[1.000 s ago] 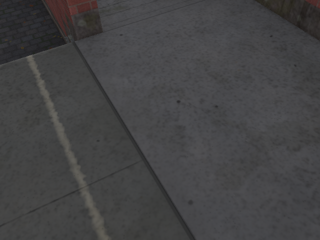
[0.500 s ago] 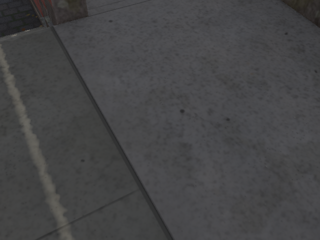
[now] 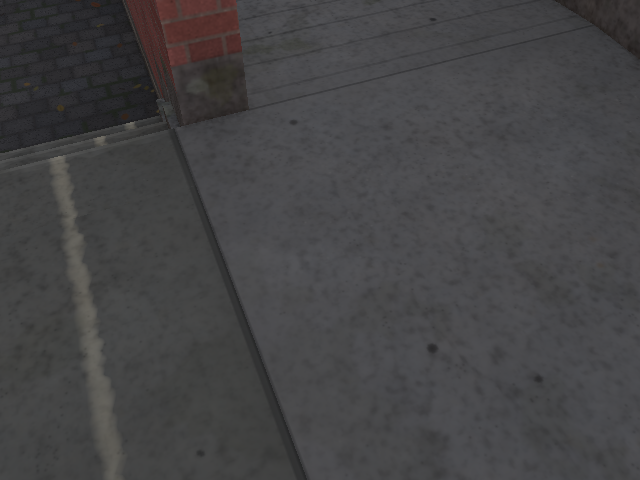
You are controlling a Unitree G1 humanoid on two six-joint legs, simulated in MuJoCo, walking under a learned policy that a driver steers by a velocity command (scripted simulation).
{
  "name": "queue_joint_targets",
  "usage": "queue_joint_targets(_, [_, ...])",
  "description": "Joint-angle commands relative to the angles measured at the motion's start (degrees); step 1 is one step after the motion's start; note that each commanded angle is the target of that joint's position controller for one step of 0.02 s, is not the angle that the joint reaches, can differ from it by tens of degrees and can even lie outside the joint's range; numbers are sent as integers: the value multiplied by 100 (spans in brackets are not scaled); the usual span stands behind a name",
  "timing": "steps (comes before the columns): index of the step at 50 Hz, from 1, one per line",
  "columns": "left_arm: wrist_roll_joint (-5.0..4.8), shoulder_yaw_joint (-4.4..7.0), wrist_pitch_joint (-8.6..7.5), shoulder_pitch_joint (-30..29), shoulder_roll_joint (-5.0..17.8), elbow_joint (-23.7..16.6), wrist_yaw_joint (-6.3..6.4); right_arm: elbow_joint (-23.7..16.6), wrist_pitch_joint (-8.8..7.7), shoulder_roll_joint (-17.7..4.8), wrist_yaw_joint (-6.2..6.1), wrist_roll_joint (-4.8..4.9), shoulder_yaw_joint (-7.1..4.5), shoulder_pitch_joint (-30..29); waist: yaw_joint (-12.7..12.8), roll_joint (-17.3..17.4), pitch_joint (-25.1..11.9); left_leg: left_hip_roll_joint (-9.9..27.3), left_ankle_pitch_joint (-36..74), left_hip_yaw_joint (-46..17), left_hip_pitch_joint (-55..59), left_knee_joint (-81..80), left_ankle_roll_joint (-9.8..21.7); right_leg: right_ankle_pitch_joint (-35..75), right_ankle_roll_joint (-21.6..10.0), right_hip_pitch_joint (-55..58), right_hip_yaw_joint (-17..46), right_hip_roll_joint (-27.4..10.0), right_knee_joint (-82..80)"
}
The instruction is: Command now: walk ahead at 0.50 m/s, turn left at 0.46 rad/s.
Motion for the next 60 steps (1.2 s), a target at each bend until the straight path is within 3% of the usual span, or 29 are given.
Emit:
queue_joint_targets(1, [-42,81,-137,-100,565,-238,31,-479,-3,67,47,3,59,-369,-90,-547,243,-48,669,344,283,-977,-81,2093,-535,-410,318,-1448,-734])
queue_joint_targets(2, [-103,67,-167,-21,562,-186,69,-599,-4,-54,44,-39,31,-618,-5,-412,262,-78,734,387,261,-1159,-43,2199,-496,-279,315,-1558,-719])
queue_joint_targets(4, [25,126,-138,190,751,-87,62,-759,-62,-107,87,43,57,-880,51,-516,223,-82,525,459,155,-1389,164,2356,-362,256,199,-1673,-554])
queue_joint_targets(6, [19,129,-105,96,776,-139,72,-793,-51,-201,108,-11,15,-1020,35,-495,318,-133,331,598,313,-1728,324,2554,-315,421,11,-1725,-376])
queue_joint_targets(8, [23,113,-28,223,808,-62,122,-840,-84,-215,73,20,-16,-844,-45,-638,133,-459,-269,905,825,-1831,509,4205,-230,668,-110,-1889,280])
queue_joint_targets(10, [57,167,104,395,1040,-15,134,-560,-150,-342,44,-40,-106,131,-454,-557,-418,-933,-584,1049,1878,-2132,764,5287,-156,750,-289,-1881,1943])
queue_joint_targets(11, [102,188,159,224,1194,-150,78,-288,-182,-594,16,-103,-218,982,-926,-339,-809,-909,-579,687,3026,-2465,991,4584,-37,-2,-401,-1763,3406])
queue_joint_targets(12, [25,118,169,300,777,-456,-10,-249,-188,-1332,-69,-130,-423,1449,-934,577,-1347,568,-1266,-1427,4380,-2838,1490,1737,215,-1682,-487,-1250,5554])
queue_joint_targets(13, [-13,113,92,225,609,-814,-144,-415,-130,-1634,-67,17,-477,1176,-651,1240,-1889,1640,-1045,-4546,5199,-3976,2216,-1774,382,-3364,535,-43,6950])
queue_joint_targets(14, [54,169,35,-610,855,-1005,-167,-336,-84,-1545,-112,94,-447,1038,-720,182,-1136,1379,-851,-3636,4797,-4066,1930,-1209,274,-4032,1233,-478,6937])
queue_joint_targets(15, [-27,141,-36,-589,806,-1028,-189,-355,-90,-1260,-153,57,-364,708,-549,36,-554,1255,-379,-2818,4103,-4052,1717,-697,221,-4064,1180,-713,6604])
queue_joint_targets(16, [3,134,-47,-487,698,-932,-171,-411,-128,-923,-162,49,-278,419,-254,-396,-290,936,342,-2260,3450,-4126,1415,-369,198,-3642,1221,-917,5950])
queue_joint_targets(19, [228,129,337,-343,642,-994,-188,-411,-272,-743,-192,226,-197,384,50,-151,-304,321,1546,-1514,2949,-4188,1205,-174,385,-3105,1189,-1002,5375])
queue_joint_targets(22, [224,160,493,-757,727,-1225,-214,-321,-342,-964,-192,210,-233,796,-41,32,-190,113,2033,-1313,2988,-4214,1089,97,610,-3487,1032,-963,4917])
queue_joint_targets(25, [205,140,490,-1594,706,-1590,-231,-315,-321,-878,-210,247,-187,1212,-252,33,-31,110,1824,-1534,3161,-4326,965,620,748,-3938,1036,-916,4112])
queue_joint_targets(33, [126,-4,382,-2902,721,-2197,-299,-323,-289,-962,-288,144,-172,1907,-688,257,62,154,2520,-1960,4140,-3915,936,1199,579,-4054,1010,-438,2292])
queue_joint_targets(36, [85,-10,300,-2710,863,-2307,-281,-409,-297,-1107,-348,110,-204,1719,-464,330,57,246,2971,-2151,4088,-3651,815,1020,370,-3214,1108,-281,1625])
queue_joint_targets(38, [64,94,232,-1522,1125,-1973,-181,-534,-333,-1246,-303,106,-230,1299,67,290,-437,-4,4167,-2007,3618,-2679,536,625,162,-1399,1023,44,1323])
queue_joint_targets(39, [84,153,161,-606,1259,-1748,-105,-553,-380,-1268,-241,149,-231,1165,533,78,-927,-281,3949,-1757,3221,-1593,419,932,12,-164,1103,-159,1036])
queue_joint_targets(40, [218,236,124,280,1625,-1695,4,-718,-439,-876,-183,185,-124,1277,765,-464,-1740,-595,2108,-1437,2462,-81,346,-17,-246,1157,2333,-1398,1026])
queue_joint_targets(41, [312,337,188,126,2046,-1736,4,-749,-394,-393,-194,354,-44,2232,156,-1855,-2275,-1564,-2551,-822,855,1604,152,150,-1112,2189,5113,-2888,488])
queue_joint_targets(42, [141,300,264,-197,1559,-1767,-55,-582,-334,-898,-245,94,-79,2141,55,-1016,-1792,-1060,-2193,-833,375,2039,239,-708,-1155,1503,5587,-2689,189])
queue_joint_targets(43, [88,186,264,-626,1060,-1807,-84,-578,-308,-897,-205,41,-85,1687,-23,-449,-909,-846,-1596,-761,392,1910,198,-821,-1028,570,4592,-2400,1])
queue_joint_targets(44, [110,118,243,-800,800,-1767,-123,-660,-302,-818,-168,21,-57,1320,-38,-150,-492,-694,-1320,-690,457,1625,175,-397,-880,-21,3830,-2078,-152])
queue_joint_targets(45, [120,97,211,-753,772,-1678,-123,-719,-269,-761,-121,4,-51,1148,-87,-351,-312,-579,-1253,-660,529,1394,151,94,-752,-322,3288,-1829,-254])
queue_joint_targets(47, [74,94,117,-538,809,-1466,-155,-754,-172,-652,-41,-28,-14,1151,-204,-703,-283,-525,-1224,-604,764,1107,93,852,-683,-648,2678,-1574,-411])
queue_joint_targets(53, [24,69,6,-256,863,-1163,-218,-985,-143,-375,-14,-23,155,342,-260,-657,-248,-404,-514,-83,749,-403,-186,4185,-694,-748,1344,-1355,-319])
queue_joint_targets(56, [1,62,89,-13,921,-1008,-217,-1036,-179,-275,-12,51,268,-142,-43,-848,-424,-478,133,244,1350,-1374,-225,4518,-519,-727,1016,-1155,-140])
queue_joint_targets(60, [-25,72,206,144,983,-846,-172,-963,-223,-411,-122,49,272,-228,-19,-811,-429,-538,192,182,1788,-2223,-83,3972,-391,-381,1275,-1347,379])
